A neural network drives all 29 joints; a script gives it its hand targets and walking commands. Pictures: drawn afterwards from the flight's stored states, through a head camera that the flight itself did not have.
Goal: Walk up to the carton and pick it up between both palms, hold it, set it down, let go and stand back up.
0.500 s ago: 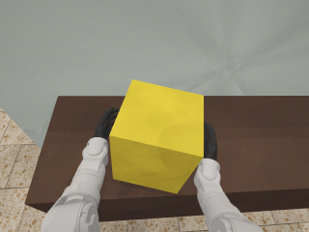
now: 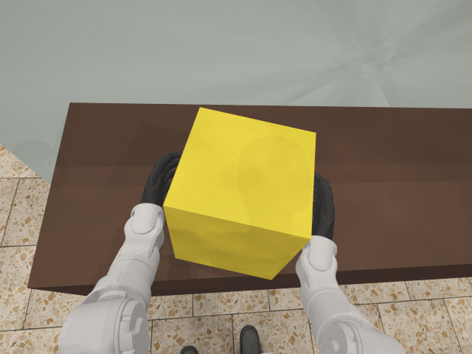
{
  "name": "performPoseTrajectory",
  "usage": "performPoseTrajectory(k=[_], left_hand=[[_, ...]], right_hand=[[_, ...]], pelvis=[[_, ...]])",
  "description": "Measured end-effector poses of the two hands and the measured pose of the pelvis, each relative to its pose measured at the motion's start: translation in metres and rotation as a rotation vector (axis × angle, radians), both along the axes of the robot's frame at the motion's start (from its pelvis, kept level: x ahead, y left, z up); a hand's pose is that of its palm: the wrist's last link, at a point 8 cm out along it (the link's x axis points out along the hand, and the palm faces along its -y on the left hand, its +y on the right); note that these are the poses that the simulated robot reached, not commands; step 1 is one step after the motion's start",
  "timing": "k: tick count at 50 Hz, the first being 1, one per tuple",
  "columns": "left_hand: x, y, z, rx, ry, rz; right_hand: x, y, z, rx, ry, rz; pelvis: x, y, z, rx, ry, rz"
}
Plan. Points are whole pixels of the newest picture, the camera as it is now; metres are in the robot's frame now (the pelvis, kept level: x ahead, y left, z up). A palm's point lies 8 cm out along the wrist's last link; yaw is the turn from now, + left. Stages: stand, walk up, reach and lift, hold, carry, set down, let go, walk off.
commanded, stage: set down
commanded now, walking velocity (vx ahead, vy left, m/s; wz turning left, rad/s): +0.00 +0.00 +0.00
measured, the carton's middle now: (238, 201) +0.39 -0.04 -0.08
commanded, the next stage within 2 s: none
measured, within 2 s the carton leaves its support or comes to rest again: rests again in 0.84 s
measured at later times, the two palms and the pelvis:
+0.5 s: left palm (155, 193) +0.40 +0.12 -0.06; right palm (318, 228) +0.32 -0.17 -0.05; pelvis -0.03 +0.01 -0.02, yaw -1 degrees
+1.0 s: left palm (155, 196) +0.39 +0.12 -0.06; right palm (316, 231) +0.32 -0.17 -0.05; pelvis -0.04 +0.01 -0.02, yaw -1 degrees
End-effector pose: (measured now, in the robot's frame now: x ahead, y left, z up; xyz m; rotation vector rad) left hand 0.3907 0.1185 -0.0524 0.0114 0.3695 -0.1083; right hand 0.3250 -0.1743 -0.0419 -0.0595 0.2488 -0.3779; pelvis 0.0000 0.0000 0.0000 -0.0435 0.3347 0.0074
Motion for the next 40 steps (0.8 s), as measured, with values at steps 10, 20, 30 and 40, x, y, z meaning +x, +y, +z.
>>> performPoseTrajectory(k=[10, 20, 30, 40], left_hand=[[0.007, -0.001, -0.002, -0.005, -0.042, -0.021], [0.007, 0.000, -0.002, -0.002, -0.046, -0.032], [0.006, 0.001, -0.004, -0.007, -0.055, -0.032], [0.005, 0.001, -0.005, -0.010, -0.064, -0.032]], right_hand=[[-0.001, 0.002, -0.005, 0.014, -0.025, -0.023], [-0.004, 0.004, -0.006, 0.024, -0.027, -0.034], [-0.005, 0.004, -0.007, 0.019, -0.031, -0.034], [-0.007, 0.005, -0.008, 0.018, -0.037, -0.034]], pelvis=[[-0.015, 0.004, -0.008, -0.006, 0.050, -0.004], [-0.030, 0.008, -0.014, -0.011, 0.057, -0.005], [-0.034, 0.010, -0.017, -0.015, 0.064, -0.006], [-0.036, 0.012, -0.020, -0.016, 0.067, -0.006]])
